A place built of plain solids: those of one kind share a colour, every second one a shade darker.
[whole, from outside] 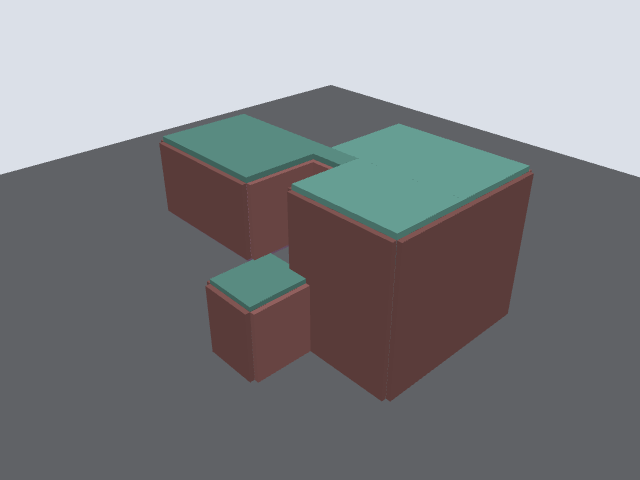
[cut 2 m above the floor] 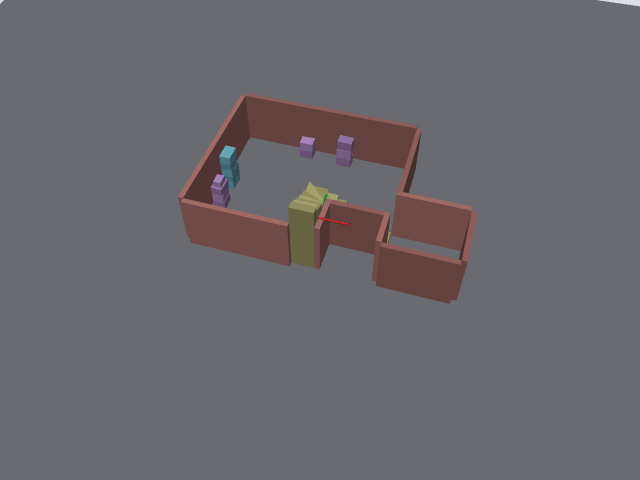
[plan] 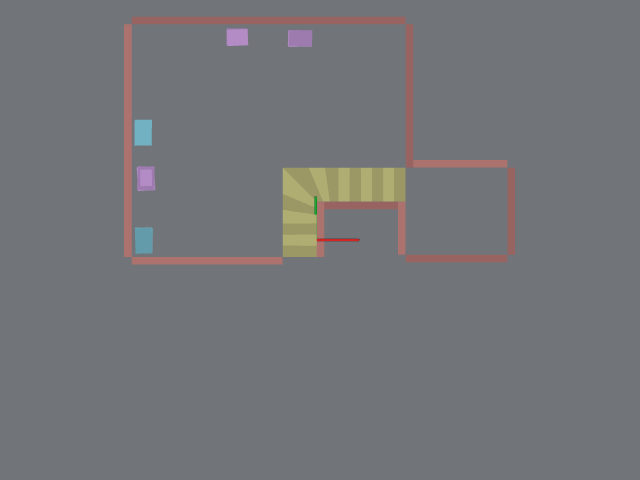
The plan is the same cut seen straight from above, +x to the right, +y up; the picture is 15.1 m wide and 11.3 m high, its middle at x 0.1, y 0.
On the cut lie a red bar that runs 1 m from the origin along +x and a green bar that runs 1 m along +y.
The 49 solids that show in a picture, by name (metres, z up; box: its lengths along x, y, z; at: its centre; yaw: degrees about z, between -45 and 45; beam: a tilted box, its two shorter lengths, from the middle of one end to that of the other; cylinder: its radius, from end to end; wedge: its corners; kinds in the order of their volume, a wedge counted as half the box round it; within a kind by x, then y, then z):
{
 "wall_1": {"box": [0.18, 5.48, 5.6], "at": [-4.42, 2.34, 2.75]},
 "wall_2": {"box": [3.55, 0.18, 5.6], "at": [-2.56, -0.49, 2.75]},
 "wall_3": {"box": [6.45, 0.18, 5.6], "at": [-1.11, 5.17, 2.75]},
 "wall_4": {"box": [0.18, 1.3, 5.6], "at": [0.11, 0.25, 2.75]},
 "wall_5": {"box": [2.09, 0.18, 5.6], "at": [1.07, 0.81, 2.75]},
 "wall_6": {"box": [2.8, 0.18, 2.71], "at": [1.42, -0.31, 4.2]},
 "wall_7": {"box": [0.18, 1.25, 2.69], "at": [2.03, 0.28, 1.3]},
 "wall_8": {"box": [0.18, 0.8, 2.91], "at": [2.21, 1.3, 4.1]},
 "wall_9": {"box": [0.18, 3.37, 5.6], "at": [2.21, 3.39, 2.75]},
 "wall_10": {"box": [0.18, 4.86, 2.71], "at": [2.91, -2.83, 4.2]},
 "wall_11": {"box": [2.4, 0.18, 2.69], "at": [3.31, -0.44, 1.3]},
 "wall_12": {"box": [2.4, 0.18, 2.69], "at": [3.31, 1.79, 1.3]},
 "wall_13": {"box": [0.18, 2.05, 2.69], "at": [4.6, 0.68, 1.3]},
 "roof_1": {"box": [3.55, 5.48, 0.2], "at": [-2.56, 2.34, 5.65]},
 "roof_2": {"box": [0.8, 1.3, 0.2], "at": [-0.38, 0.25, 5.65]},
 "roof_3": {"box": [2.89, 4.17, 0.2], "at": [0.67, 2.99, 5.65]},
 "roof_4": {"box": [3.6, 4.86, 0.2], "at": [1.02, -2.83, 5.65]},
 "roof_5": {"box": [2.4, 2.05, 0.17], "at": [3.31, 0.68, 2.73]},
 "tread_1": {"wedge": [[-0.78, -0.4, -0.05], [-0.78, -0.4, 2.67], [-0.78, -0.13, -0.05], [-0.78, -0.13, 2.67], [0.02, -0.4, -0.05], [0.02, -0.4, 2.67], [0.02, -0.13, -0.05], [0.02, -0.13, 2.67]]},
 "tread_2": {"wedge": [[-0.78, -0.13, -0.05], [-0.78, -0.13, 2.49], [-0.78, 0.13, -0.05], [-0.78, 0.13, 2.49], [0.02, -0.14, -0.05], [0.02, -0.14, 2.49], [0.02, 0.13, -0.05], [0.02, 0.13, 2.49]]},
 "tread_3": {"wedge": [[-0.78, 0.12, -0.05], [-0.78, 0.12, 2.31], [-0.78, 0.39, -0.05], [-0.78, 0.39, 2.31], [0.02, 0.12, -0.05], [0.02, 0.12, 2.31], [0.02, 0.39, -0.05], [0.02, 0.39, 2.31]]},
 "tread_4": {"wedge": [[-0.78, 0.39, -0.05], [-0.78, 0.39, 2.13], [-0.78, 0.71, -0.05], [-0.78, 0.71, 2.13], [0.02, 0.39, -0.05], [0.02, 0.39, 2.13], [0.02, 0.59, -0.05], [0.02, 0.59, 2.13]]},
 "tread_5": {"wedge": [[-0.78, 0.71, -0.05], [-0.78, 0.71, 1.95], [-0.78, 1.09, -0.05], [-0.78, 1.09, 1.95], [0.02, 0.59, -0.05], [0.02, 0.59, 1.95], [0.02, 0.75, -0.05], [0.02, 0.75, 1.95]]},
 "tread_6": {"wedge": [[-0.78, 1.08, -0.05], [-0.78, 1.08, 1.78], [-0.78, 1.7, -0.05], [-0.78, 1.7, 1.78], [0.02, 0.75, -0.05], [0.02, 0.75, 1.78], [0.02, 0.9, -0.05], [0.02, 0.9, 1.78]]},
 "tread_7": {"wedge": [[-0.78, 1.7, -0.05], [-0.78, 1.7, 1.6], [-0.16, 1.7, -0.05], [-0.16, 1.7, 1.6], [0.02, 0.9, -0.05], [0.02, 0.9, 1.6], [0.17, 0.9, -0.05], [0.17, 0.9, 1.6]]},
 "tread_8": {"wedge": [[-0.17, 1.7, -0.05], [-0.17, 1.7, 1.42], [0.17, 0.9, -0.05], [0.17, 0.9, 1.42], [0.22, 1.7, -0.05], [0.22, 1.7, 1.42], [0.33, 0.9, -0.05], [0.33, 0.9, 1.42]]},
 "tread_9": {"wedge": [[0.21, 1.7, -0.05], [0.21, 1.7, 1.24], [0.33, 0.9, -0.05], [0.33, 0.9, 1.24], [0.54, 0.9, -0.05], [0.54, 0.9, 1.24], [0.54, 1.7, -0.05], [0.54, 1.7, 1.24]]},
 "tread_10": {"wedge": [[0.53, 1.7, -0.05], [0.53, 1.7, 1.07], [0.54, 0.9, -0.05], [0.54, 0.9, 1.07], [0.79, 0.9, -0.05], [0.79, 0.9, 1.07], [0.8, 1.7, -0.05], [0.8, 1.7, 1.07]]},
 "tread_11": {"wedge": [[0.79, 0.9, -0.05], [0.79, 0.9, 0.89], [0.8, 1.7, -0.05], [0.8, 1.7, 0.89], [1.06, 1.7, -0.05], [1.06, 1.7, 0.89], [1.07, 0.9, -0.05], [1.07, 0.9, 0.89]]},
 "tread_12": {"wedge": [[1.06, 0.9, -0.05], [1.06, 0.9, 0.71], [1.06, 1.7, -0.05], [1.06, 1.7, 0.71], [1.32, 0.9, -0.05], [1.32, 0.9, 0.71], [1.32, 1.7, -0.05], [1.32, 1.7, 0.71]]},
 "tread_13": {"wedge": [[1.32, 0.9, -0.05], [1.32, 0.9, 0.53], [1.32, 1.7, -0.05], [1.32, 1.7, 0.53], [1.59, 0.9, -0.05], [1.59, 0.9, 0.53], [1.59, 1.7, -0.05], [1.59, 1.7, 0.53]]},
 "tread_14": {"wedge": [[1.59, 0.9, -0.05], [1.59, 0.9, 0.35], [1.59, 1.7, -0.05], [1.59, 1.7, 0.35], [1.84, 0.9, -0.05], [1.84, 0.9, 0.35], [1.84, 1.7, -0.05], [1.84, 1.7, 0.35]]},
 "tread_15": {"wedge": [[1.84, 0.9, -0.05], [1.84, 0.9, 0.17], [1.84, 1.7, -0.05], [1.84, 1.7, 0.17], [2.11, 0.9, -0.05], [2.11, 0.9, 0.17], [2.11, 1.7, -0.05], [2.11, 1.7, 0.17]]},
 "floor_1": {"box": [3.6, 4.86, 0.2], "at": [1.02, -2.83, 2.74]},
 "carton_1": {"box": [0.4, 0.56, 0.33], "at": [-4.01, 1.44, 0.49], "yaw": 2.6},
 "carton_2": {"box": [0.4, 0.56, 0.33], "at": [-4.0, 1.45, 0.82], "yaw": -2.7},
 "carton_3": {"box": [0.4, 0.56, 0.38], "at": [-3.99, 1.44, 0.14], "yaw": 3.0},
 "carton_4": {"box": [0.28, 0.39, 0.23], "at": [-3.99, 1.46, 1.09], "yaw": 1.0},
 "carton_5": {"box": [0.49, 0.38, 0.41], "at": [-1.86, 4.79, 0.16], "yaw": -0.6},
 "carton_6": {"box": [0.49, 0.38, 0.36], "at": [-1.84, 4.77, 0.54], "yaw": 2.2},
 "carton_7": {"box": [0.55, 0.38, 0.38], "at": [-0.38, 4.74, 0.57], "yaw": 0.8},
 "carton_8": {"box": [0.55, 0.38, 0.43], "at": [-0.38, 4.75, 0.17], "yaw": -2.6},
 "carton_9": {"box": [0.55, 0.38, 0.38], "at": [-0.36, 4.75, 0.96], "yaw": -1.2},
 "crate_1": {"box": [0.4, 0.6, 0.3], "at": [-4.07, 2.52, 1.05], "yaw": 0.4},
 "crate_2": {"box": [0.4, 0.6, 0.3], "at": [-4.07, 2.53, 1.35], "yaw": -0.3},
 "crate_3": {"box": [0.4, 0.6, 0.35], "at": [-4.06, 2.53, 0.12], "yaw": -0.7},
 "crate_4": {"box": [0.4, 0.6, 0.3], "at": [-4.06, 2.53, 0.45], "yaw": 0.1},
 "crate_5": {"box": [0.4, 0.6, 0.3], "at": [-4.06, 2.53, 0.75], "yaw": -0.1},
 "crate_6": {"box": [0.4, 0.6, 0.3], "at": [-4.05, -0.02, 0.75], "yaw": 1.5}
}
